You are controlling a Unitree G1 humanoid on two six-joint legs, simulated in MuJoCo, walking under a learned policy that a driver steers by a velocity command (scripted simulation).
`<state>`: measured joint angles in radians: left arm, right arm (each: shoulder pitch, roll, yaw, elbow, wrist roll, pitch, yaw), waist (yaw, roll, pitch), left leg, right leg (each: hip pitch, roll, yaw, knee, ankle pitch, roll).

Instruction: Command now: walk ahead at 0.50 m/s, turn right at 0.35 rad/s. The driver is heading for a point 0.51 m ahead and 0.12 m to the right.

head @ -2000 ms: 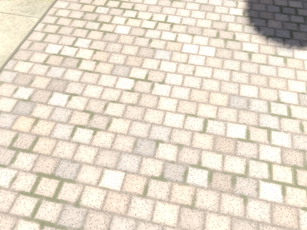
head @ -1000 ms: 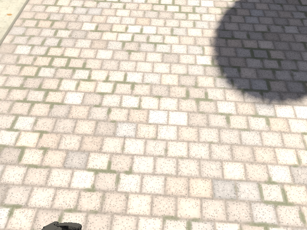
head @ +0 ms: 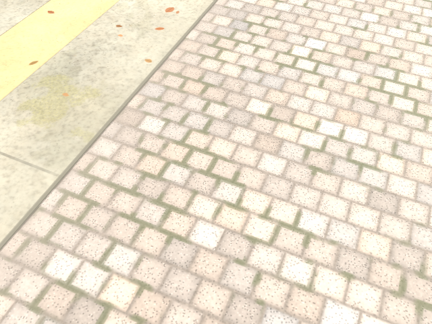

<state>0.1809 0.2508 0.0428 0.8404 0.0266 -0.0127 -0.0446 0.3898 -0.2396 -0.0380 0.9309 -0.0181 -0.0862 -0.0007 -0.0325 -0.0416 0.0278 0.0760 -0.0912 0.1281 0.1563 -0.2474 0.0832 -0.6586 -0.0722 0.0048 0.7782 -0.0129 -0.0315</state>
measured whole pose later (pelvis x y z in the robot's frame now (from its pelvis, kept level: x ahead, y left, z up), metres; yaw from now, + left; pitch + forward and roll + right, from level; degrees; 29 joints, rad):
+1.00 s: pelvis +0.44 -0.06 +0.00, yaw -22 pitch -1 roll +0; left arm 0.21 0.23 0.02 0.90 0.02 0.04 0.01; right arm 0.25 -0.21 0.00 0.88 -0.02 -0.02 0.00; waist -0.02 -0.03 0.05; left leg -0.29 -0.03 0.06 0.42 -0.12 0.06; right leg -0.30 0.01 0.05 0.64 -0.34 0.00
